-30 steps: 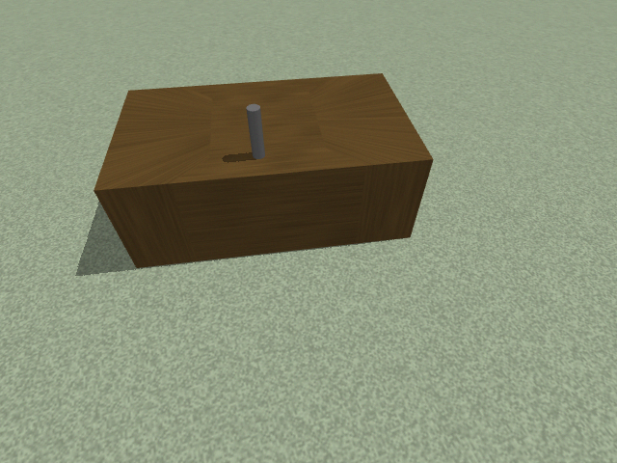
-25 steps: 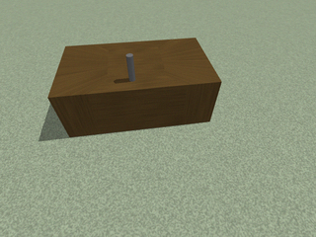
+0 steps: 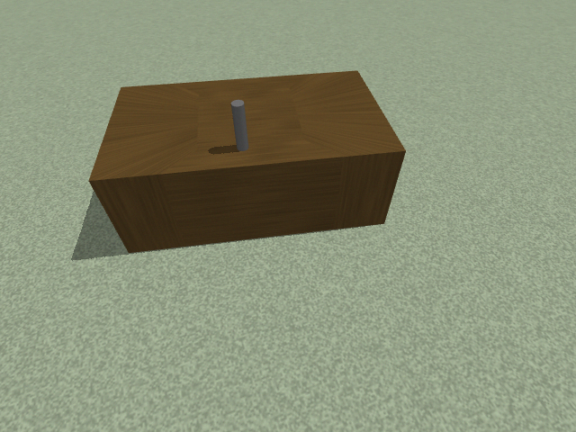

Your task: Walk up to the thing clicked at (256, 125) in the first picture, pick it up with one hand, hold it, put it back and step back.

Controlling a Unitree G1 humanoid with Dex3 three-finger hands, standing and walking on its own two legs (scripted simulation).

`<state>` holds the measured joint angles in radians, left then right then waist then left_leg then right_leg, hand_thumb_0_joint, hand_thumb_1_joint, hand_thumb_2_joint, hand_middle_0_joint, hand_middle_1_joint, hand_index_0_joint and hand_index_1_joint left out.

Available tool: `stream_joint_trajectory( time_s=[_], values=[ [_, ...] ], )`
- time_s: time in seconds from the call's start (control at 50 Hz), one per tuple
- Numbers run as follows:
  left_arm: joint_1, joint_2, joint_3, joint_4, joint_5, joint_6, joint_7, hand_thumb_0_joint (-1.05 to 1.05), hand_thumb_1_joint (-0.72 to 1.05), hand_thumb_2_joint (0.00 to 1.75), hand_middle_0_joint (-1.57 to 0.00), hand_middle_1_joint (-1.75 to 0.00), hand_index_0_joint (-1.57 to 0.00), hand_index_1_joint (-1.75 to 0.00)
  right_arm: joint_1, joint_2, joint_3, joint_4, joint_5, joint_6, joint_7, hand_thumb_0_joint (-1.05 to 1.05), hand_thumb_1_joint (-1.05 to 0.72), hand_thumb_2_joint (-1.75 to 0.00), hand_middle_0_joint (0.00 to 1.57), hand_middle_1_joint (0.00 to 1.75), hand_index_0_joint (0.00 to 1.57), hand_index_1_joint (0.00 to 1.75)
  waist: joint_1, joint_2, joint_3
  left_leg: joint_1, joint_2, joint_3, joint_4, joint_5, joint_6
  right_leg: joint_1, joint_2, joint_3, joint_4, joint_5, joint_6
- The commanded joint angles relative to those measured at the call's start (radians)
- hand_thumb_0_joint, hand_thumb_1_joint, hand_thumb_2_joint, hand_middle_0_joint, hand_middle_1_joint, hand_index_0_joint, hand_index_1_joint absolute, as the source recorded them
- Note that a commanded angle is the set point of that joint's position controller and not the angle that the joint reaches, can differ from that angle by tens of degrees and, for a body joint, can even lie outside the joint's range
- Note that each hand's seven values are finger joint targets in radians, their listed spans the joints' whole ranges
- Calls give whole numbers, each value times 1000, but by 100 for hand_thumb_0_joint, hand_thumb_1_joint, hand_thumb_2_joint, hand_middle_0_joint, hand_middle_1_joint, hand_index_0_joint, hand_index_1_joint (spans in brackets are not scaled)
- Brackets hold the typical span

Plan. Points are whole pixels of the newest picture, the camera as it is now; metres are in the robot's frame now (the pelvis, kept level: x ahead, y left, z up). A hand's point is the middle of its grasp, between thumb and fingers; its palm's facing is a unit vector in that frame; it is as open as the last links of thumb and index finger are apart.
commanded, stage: stand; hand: left
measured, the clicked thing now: (240, 126) +1.17 +0.21 -0.27
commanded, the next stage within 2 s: walk up in 0.52 s
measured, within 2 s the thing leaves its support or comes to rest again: neither
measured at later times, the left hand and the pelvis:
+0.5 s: hand out of the picture +0.07 +0.25 -0.16, palm faces -0.03 -0.94 -0.34, open 7.3 cm; pelvis +0.00 +0.00 +0.00, yaw +0 degrees
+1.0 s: hand out of the picture +0.09 +0.27 -0.17, palm faces +0.06 -0.92 -0.38, open 7.3 cm; pelvis +0.12 -0.01 -0.02, yaw +4 degrees
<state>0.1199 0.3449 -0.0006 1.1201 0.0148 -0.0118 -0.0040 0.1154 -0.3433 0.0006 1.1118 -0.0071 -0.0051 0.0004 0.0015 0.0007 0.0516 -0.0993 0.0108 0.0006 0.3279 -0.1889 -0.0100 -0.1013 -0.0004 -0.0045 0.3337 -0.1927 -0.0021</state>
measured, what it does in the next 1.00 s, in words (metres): walks ahead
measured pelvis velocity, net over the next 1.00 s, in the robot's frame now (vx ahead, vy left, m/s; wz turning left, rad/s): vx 0.12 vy -0.01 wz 0.07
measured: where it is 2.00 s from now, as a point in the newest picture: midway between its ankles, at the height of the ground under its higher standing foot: (310, 362)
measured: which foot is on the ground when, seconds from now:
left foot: down 0.00-0.74, up 0.76-1.00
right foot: down 0.00-1.00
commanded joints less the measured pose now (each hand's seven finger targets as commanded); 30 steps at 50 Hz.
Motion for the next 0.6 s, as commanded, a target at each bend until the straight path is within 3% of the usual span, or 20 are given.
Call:
stream_joint_trajectory(
  time_s=[0.0,0.16,0.48,0.5,0.52,0.54,0.58],
  values=[
    [-40,210,39,-64,-6,-24,15,0,90,90,-20,-30,-20,-30,-41,-211,-35,-56,-1,-27,-11,0,-90,-90,20,30,20,30,2,1,-67,10,118,-89,-36,171,36,-1,-125,89,-51,181,-21],
    [-39,217,40,-64,-4,-21,16,0,90,90,-20,-30,-20,-30,-44,-211,-36,-56,-1,-23,-10,0,-90,-90,20,30,20,30,-1,0,-59,6,116,-93,-47,134,33,-13,-122,89,-58,137,-22],
    [-33,215,38,-63,-5,-23,15,0,90,90,-20,-30,-20,-30,-38,-212,-35,-53,-1,-26,-10,0,-90,-90,20,30,20,30,0,4,-69,14,118,-92,-46,157,34,3,-128,93,-58,171,-23],
    [17,297,110,-114,17,-32,-16,0,90,90,-20,-30,-20,-30,41,-289,-96,-100,-12,-42,12,0,-90,-90,20,30,20,30,4,-27,-174,1,84,-126,25,-331,111,49,-62,54,50,-319,-54],
    [21,291,114,-113,30,-31,-27,0,90,90,-20,-30,-20,-30,57,-308,-107,-96,-21,-44,21,0,-90,-90,20,30,20,30,9,4,-102,-82,112,-178,17,-511,134,-32,-77,84,93,-470,-73],
    [-5,279,118,-137,33,-31,-36,0,90,90,-20,-30,-20,-30,35,-308,-112,-114,-24,-45,24,0,-90,-90,20,30,20,30,9,28,-8,-148,128,-222,2,-554,146,-138,-80,100,133,-498,-80],
    [-21,241,118,-173,32,-34,-47,0,90,90,-20,-30,-20,-30,43,-294,-122,-149,-26,-52,30,0,-90,-90,20,30,20,30,8,66,108,-167,178,-298,-23,-498,170,-260,-67,75,194,-369,-79]
  ],
)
